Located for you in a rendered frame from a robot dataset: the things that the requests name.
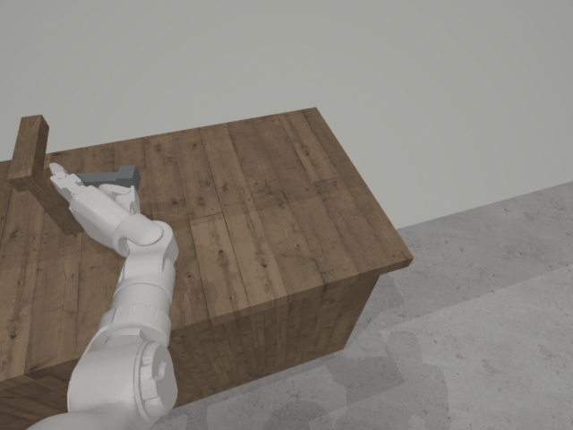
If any tap lever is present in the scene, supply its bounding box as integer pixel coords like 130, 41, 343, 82
68, 165, 141, 191

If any left robot forearm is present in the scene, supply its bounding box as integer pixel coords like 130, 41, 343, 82
67, 213, 179, 412

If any robot left upper arm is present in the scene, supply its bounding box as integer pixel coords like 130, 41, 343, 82
26, 340, 178, 430

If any counter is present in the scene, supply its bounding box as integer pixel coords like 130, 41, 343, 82
0, 107, 414, 430

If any robot left hand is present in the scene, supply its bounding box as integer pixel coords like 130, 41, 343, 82
49, 163, 141, 249

